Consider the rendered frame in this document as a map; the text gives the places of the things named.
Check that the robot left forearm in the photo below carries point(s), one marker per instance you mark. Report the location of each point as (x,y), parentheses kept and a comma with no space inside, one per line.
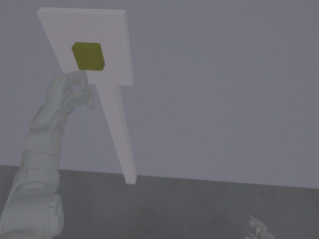
(38,172)

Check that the robot left upper arm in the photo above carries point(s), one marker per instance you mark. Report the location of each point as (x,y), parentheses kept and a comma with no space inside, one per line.
(37,216)

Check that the panel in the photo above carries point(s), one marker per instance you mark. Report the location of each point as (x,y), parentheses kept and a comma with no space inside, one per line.
(66,26)

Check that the button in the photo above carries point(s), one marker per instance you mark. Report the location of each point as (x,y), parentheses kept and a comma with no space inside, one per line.
(89,56)

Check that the left robot hand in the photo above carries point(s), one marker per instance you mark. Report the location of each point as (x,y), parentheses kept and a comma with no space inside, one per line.
(61,93)

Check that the right robot hand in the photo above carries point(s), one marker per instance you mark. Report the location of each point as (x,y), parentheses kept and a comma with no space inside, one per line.
(259,229)

